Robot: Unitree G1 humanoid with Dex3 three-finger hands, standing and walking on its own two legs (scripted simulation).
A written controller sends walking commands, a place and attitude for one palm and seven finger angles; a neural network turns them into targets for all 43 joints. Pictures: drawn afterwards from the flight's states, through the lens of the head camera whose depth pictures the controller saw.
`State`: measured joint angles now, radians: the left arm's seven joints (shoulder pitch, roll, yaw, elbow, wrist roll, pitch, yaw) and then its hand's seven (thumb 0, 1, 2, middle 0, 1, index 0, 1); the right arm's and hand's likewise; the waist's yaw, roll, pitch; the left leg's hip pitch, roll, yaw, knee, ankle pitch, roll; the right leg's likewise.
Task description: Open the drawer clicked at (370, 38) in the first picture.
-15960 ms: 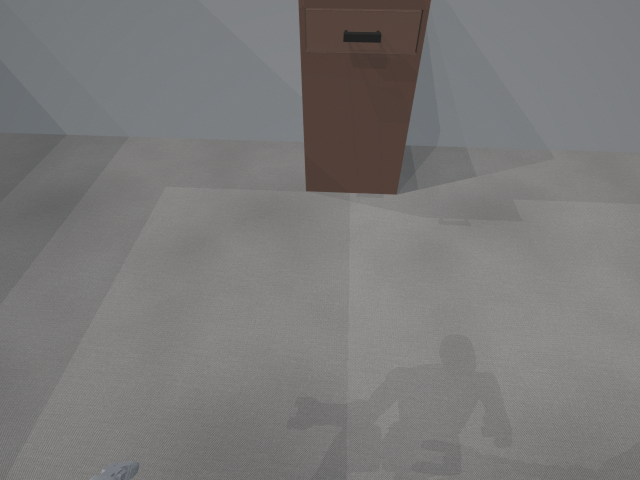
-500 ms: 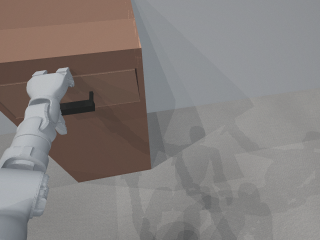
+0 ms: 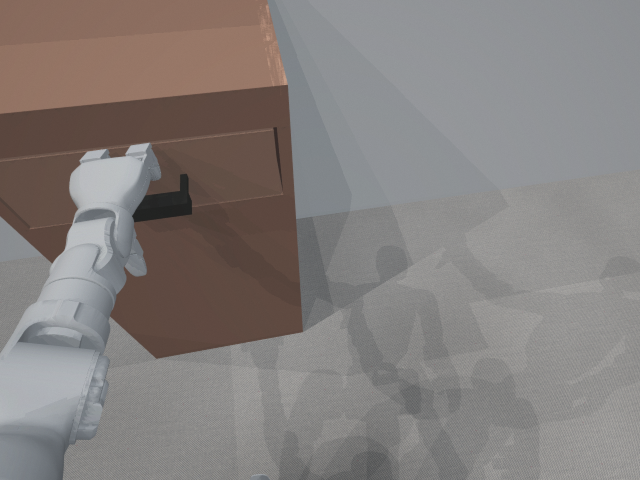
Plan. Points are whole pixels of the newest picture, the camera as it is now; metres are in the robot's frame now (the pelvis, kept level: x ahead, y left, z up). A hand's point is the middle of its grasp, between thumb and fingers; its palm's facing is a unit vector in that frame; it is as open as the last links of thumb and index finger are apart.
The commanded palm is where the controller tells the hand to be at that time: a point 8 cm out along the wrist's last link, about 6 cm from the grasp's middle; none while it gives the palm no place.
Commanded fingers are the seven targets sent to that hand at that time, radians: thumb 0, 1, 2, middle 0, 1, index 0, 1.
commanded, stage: lower the fingers behind the handle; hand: left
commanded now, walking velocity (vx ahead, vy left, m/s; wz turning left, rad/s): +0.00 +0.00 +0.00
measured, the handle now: (144, 196) +0.52 +0.25 +0.01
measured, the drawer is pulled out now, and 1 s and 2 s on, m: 0.00 0.00 0.00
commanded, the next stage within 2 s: close the thumb around the handle in 1.20 s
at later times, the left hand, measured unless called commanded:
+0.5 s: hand (147, 221) +0.47 +0.23 +0.02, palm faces -0.05 -0.03 -1.00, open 13.8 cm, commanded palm +0.45 +0.23 +0.07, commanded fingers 0.00 -0.50 0.30 -0.30 -1.20 -0.30 -1.20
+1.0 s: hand (147, 232) +0.47 +0.24 -0.01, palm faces -0.05 -0.03 -1.00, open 13.8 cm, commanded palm +0.45 +0.23 +0.05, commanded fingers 0.00 -0.50 0.30 -0.30 -1.20 -0.30 -1.20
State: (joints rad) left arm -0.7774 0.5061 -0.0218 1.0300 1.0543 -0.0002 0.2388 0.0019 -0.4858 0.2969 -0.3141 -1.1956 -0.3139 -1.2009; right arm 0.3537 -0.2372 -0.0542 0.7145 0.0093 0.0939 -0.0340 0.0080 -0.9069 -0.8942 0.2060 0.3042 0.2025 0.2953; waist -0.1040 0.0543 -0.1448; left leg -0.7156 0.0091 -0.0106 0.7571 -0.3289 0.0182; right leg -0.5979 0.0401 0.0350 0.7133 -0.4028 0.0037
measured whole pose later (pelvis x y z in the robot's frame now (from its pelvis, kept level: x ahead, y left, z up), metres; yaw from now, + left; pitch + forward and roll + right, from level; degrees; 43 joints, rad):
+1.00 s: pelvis -0.01 +0.00 -0.02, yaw -1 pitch +21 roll -2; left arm -0.78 0.49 0.01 1.10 1.09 0.02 0.37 0.00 -0.49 0.30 -0.31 -1.20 -0.31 -1.20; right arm 0.36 -0.24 -0.06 0.75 -0.01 0.07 -0.02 0.01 -0.91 -0.89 0.21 0.30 0.20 0.30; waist -0.13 0.06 -0.18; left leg -0.89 0.02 -0.02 0.89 -0.37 0.01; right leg -0.77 0.06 0.03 0.84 -0.45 0.00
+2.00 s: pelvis -0.01 +0.00 -0.02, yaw -1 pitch +21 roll -2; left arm -0.79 0.48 0.00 1.11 1.10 0.02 0.39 0.00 0.66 0.78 -0.36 -1.34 -0.40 -1.34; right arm 0.34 -0.24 -0.05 0.74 -0.01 0.07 -0.02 0.01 -0.91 -0.89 0.21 0.30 0.20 0.30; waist -0.14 0.06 -0.17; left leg -0.89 0.02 -0.01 0.89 -0.37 0.02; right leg -0.77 0.06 0.03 0.84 -0.44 0.00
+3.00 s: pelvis +0.00 +0.00 -0.01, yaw +0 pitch +19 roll -2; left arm -0.68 0.44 -0.02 1.00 1.09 0.00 0.36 -0.02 0.66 0.79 -0.35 -1.35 -0.39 -1.35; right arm 0.27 -0.23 -0.05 0.69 0.00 0.10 -0.03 0.01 -0.91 -0.89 0.21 0.30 0.20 0.30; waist -0.09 0.05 -0.17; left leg -0.80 0.02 -0.01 0.85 -0.38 0.01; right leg -0.68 0.05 0.03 0.81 -0.45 0.00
